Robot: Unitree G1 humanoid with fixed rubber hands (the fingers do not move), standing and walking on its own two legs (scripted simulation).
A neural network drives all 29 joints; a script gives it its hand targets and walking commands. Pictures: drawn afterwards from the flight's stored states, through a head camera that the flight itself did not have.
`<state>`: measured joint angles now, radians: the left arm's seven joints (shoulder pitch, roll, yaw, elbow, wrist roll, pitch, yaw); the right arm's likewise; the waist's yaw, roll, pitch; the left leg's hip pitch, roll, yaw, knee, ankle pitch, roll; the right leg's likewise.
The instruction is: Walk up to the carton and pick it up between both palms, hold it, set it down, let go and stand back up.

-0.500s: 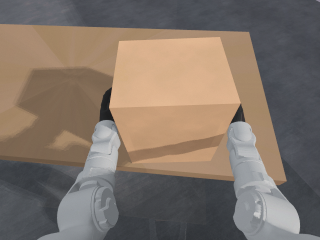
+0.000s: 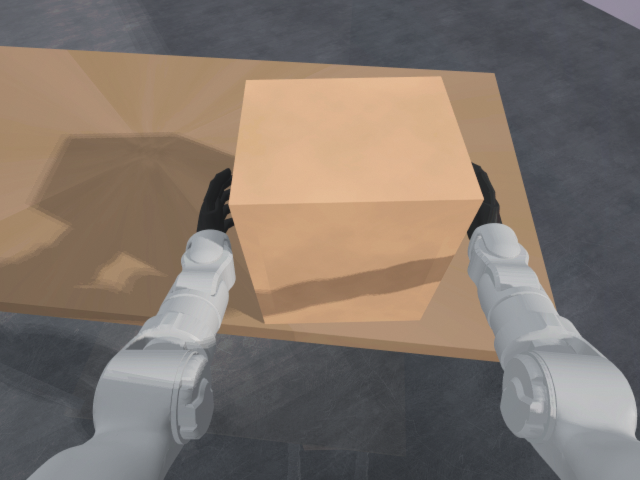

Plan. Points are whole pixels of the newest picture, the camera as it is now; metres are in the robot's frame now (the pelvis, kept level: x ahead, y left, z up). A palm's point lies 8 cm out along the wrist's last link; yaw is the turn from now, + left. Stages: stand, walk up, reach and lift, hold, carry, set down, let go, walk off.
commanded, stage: set down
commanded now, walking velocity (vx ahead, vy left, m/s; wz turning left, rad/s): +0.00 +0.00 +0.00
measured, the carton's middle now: (343, 214) +0.46 -0.02 +0.04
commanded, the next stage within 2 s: none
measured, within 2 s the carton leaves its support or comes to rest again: neither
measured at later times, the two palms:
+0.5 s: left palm (218, 262) +0.40 +0.15 +0.02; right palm (505, 273) +0.37 -0.23 +0.01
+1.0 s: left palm (189, 300) +0.34 +0.18 +0.03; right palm (523, 280) +0.33 -0.23 +0.06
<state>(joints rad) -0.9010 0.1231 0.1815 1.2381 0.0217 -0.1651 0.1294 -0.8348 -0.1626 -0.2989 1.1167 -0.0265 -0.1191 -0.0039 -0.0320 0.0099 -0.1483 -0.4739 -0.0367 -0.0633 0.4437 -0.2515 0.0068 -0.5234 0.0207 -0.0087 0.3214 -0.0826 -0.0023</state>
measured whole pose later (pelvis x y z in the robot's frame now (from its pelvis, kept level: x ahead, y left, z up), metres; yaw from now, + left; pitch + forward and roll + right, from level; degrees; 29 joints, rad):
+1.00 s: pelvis -0.05 -0.01 -0.01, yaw +0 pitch +12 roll +0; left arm -0.74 0.22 -0.04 1.24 -0.14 -0.19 0.11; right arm -0.70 -0.24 -0.08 1.12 0.21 -0.12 0.01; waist -0.03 -0.04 -0.17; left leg -0.50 -0.04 -0.06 0.51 -0.22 0.01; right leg -0.55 0.02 -0.01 0.40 -0.07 -0.02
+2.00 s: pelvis -0.04 -0.02 +0.00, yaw +1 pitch -2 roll +0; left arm 0.07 0.21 0.02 0.30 -0.14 0.11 0.07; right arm 0.23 -0.16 0.01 0.28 0.24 -0.01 -0.02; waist -0.03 -0.04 -0.03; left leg -0.16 -0.03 -0.06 0.44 -0.24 0.01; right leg -0.25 0.03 -0.01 0.40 -0.12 -0.03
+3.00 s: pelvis -0.01 -0.02 +0.00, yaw +1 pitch -1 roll +0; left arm 0.24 0.22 0.02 0.38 -0.14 0.09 -0.01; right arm 0.35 -0.18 0.01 0.35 0.12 -0.12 -0.03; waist -0.03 0.01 0.06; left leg -0.12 -0.03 -0.06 0.41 -0.27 0.01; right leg -0.22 0.03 -0.01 0.40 -0.16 -0.03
